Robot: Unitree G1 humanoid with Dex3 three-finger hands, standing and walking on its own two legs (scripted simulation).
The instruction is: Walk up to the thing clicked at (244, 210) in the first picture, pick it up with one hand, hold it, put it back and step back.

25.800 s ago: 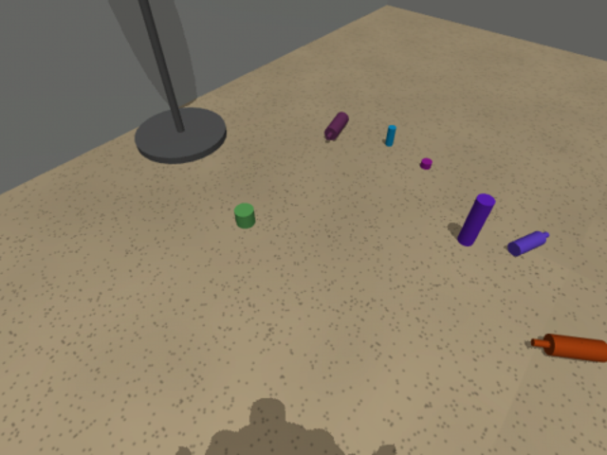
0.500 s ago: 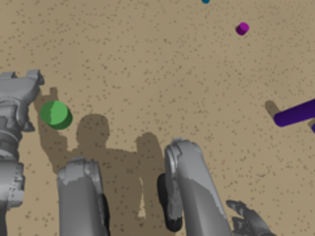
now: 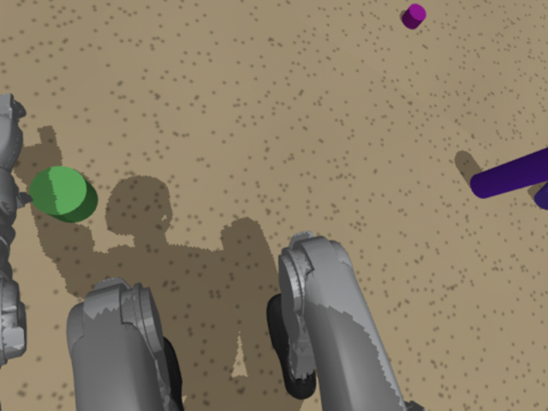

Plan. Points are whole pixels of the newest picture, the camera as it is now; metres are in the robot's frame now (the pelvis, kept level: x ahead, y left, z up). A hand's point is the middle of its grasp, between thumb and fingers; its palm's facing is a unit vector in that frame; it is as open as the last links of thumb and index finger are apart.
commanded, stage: home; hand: left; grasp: from above
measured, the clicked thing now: (66, 195) +0.49 +0.26 -0.30
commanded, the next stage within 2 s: none
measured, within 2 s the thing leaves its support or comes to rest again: neither
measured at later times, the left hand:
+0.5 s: hand out of the picture +0.32 +0.25 +0.07, palm faces -0.18 -0.76 -0.62, open 7.5 cm
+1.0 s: hand out of the picture +0.24 +0.21 +0.28, palm faces +0.18 -0.96 -0.23, open 7.4 cm
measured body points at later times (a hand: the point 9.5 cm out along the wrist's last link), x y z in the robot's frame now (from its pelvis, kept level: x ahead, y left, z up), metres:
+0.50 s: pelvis +0.01 +0.00 +0.17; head +0.16 +0.03 +0.59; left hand +0.32 +0.29 +0.10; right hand +0.23 -0.25 +0.07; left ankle +0.07 +0.12 -0.31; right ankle +0.10 -0.13 -0.31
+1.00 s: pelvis +0.06 +0.00 +0.35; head +0.12 +0.02 +0.79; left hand +0.23 +0.26 +0.29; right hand +0.23 -0.22 +0.26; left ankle +0.07 +0.12 -0.31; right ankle +0.10 -0.13 -0.31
